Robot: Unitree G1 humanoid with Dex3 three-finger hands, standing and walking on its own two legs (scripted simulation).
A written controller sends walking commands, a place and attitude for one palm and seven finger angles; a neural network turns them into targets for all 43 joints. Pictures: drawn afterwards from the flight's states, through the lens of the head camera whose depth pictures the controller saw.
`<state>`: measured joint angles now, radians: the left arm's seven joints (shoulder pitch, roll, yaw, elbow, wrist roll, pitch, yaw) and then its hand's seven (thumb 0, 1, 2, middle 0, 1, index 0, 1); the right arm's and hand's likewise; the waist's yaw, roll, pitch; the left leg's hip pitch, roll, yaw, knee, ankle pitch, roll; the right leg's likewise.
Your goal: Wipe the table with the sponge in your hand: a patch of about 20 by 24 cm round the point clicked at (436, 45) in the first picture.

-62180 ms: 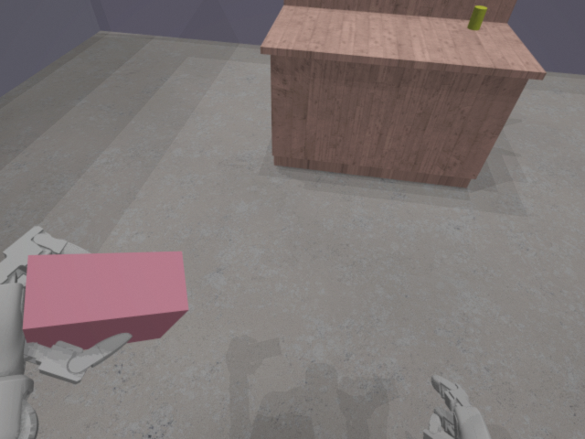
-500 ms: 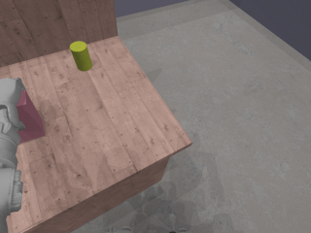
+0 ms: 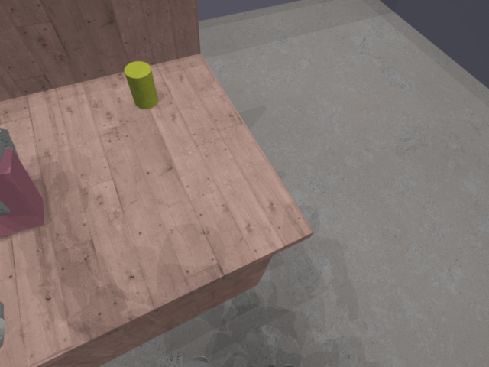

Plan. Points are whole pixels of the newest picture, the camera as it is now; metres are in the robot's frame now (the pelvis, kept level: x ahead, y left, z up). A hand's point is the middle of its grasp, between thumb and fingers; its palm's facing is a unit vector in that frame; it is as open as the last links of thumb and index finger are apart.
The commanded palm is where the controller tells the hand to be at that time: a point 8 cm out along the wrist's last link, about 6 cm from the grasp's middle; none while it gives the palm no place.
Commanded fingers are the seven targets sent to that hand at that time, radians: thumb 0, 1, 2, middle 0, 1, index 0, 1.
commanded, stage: wipe back along the first lane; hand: left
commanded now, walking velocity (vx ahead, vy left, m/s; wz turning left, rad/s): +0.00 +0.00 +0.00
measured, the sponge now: out of the picture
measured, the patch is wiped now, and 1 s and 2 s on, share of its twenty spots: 0.90 0.90 0.95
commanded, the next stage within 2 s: lift the sponge slowly off the table in 1.60 s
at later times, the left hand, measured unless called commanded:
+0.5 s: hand out of the picture +0.34 +0.41 +0.03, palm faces -0.10 -0.01 -1.00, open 10.4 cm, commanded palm +0.31 +0.38 +0.05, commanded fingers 0.00 0.10 1.30 -1.20 -1.60 -1.20 -1.60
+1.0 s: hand out of the picture +0.29 +0.39 +0.02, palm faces -0.06 -0.02 -1.00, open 10.4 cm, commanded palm +0.26 +0.36 +0.05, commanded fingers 0.00 0.10 1.30 -1.20 -1.60 -1.20 -1.60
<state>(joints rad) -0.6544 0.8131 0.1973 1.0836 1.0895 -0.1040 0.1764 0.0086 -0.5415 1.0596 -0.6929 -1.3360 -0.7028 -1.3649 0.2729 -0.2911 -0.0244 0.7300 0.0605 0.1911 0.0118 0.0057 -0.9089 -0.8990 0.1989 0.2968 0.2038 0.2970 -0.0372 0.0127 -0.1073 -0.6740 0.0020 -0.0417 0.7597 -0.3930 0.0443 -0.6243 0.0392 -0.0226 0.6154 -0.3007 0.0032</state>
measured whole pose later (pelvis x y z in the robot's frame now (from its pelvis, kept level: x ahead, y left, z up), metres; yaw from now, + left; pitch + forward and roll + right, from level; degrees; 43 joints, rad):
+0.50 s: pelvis +0.00 +0.01 +0.00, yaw +0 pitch +14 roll -4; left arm -0.42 0.66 0.13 0.85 1.00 0.01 0.25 0.00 -0.52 1.06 -0.65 -1.38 -0.66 -1.41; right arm 0.23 -0.27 -0.03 0.70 0.07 0.19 0.04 0.01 -0.91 -0.90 0.20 0.30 0.20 0.30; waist 0.01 0.04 -0.14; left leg -0.59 -0.02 -0.03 0.73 -0.39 0.06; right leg -0.54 0.02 -0.01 0.59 -0.30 0.01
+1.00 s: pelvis -0.01 +0.01 +0.01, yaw +1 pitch +11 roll -3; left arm -0.24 0.58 0.09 0.63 0.97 0.11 0.26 0.00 -0.51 1.06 -0.64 -1.39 -0.65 -1.42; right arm 0.21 -0.27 -0.02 0.68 0.07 0.16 0.02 0.01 -0.91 -0.90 0.20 0.30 0.20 0.30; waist 0.03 0.04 -0.12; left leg -0.52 -0.03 -0.03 0.71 -0.37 0.06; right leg -0.48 0.01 -0.01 0.59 -0.30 0.01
